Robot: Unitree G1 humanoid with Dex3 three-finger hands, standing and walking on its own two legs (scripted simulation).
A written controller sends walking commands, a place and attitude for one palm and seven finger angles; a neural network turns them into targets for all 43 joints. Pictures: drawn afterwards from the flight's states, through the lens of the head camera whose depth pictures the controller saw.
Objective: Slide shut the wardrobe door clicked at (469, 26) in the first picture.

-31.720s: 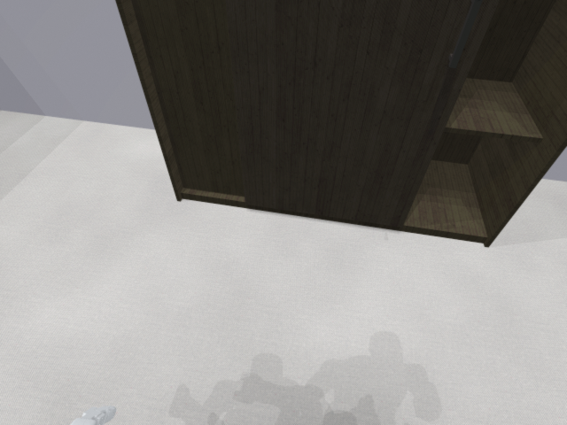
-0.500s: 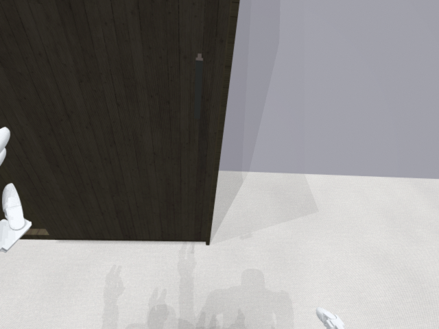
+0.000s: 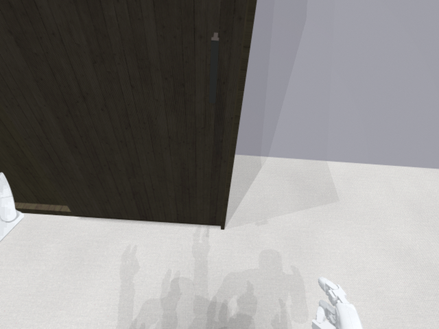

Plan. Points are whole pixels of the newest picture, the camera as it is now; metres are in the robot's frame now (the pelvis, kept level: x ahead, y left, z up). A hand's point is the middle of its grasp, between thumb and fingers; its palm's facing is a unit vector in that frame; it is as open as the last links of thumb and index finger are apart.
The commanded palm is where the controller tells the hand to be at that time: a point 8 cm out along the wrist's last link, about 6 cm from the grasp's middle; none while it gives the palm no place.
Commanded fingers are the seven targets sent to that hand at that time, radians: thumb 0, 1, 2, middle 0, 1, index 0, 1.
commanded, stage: let the arm hang, fingers relaxed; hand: left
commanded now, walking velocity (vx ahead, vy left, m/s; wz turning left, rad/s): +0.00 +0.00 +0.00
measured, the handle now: (214, 69) +0.70 +0.05 +0.13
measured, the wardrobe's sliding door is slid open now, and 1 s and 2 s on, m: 0.00 0.00 0.00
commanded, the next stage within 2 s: look to check the result in 1.16 s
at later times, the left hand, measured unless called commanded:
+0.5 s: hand out of the picture +0.06 +0.19 -0.17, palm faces +0.05 -0.98 -0.19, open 6.9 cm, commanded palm none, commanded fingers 0.00 0.90 0.90 -0.20 -0.30 -0.20 -0.30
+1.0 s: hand out of the picture +0.02 +0.19 -0.17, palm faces +0.02 -0.98 -0.18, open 7.3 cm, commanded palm none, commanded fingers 0.00 0.90 0.90 -0.20 -0.30 -0.20 -0.30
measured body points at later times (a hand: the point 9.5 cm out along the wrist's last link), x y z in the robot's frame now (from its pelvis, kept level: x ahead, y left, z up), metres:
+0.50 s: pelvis +0.02 +0.01 +0.00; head +0.05 +0.02 +0.45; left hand +0.06 +0.24 -0.15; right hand +0.05 -0.23 -0.14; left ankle +0.03 +0.13 -0.73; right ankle +0.04 -0.10 -0.73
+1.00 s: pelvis +0.02 +0.02 +0.01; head +0.03 +0.02 +0.46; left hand +0.02 +0.24 -0.15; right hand +0.01 -0.18 -0.15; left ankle +0.03 +0.13 -0.73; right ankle +0.04 -0.10 -0.73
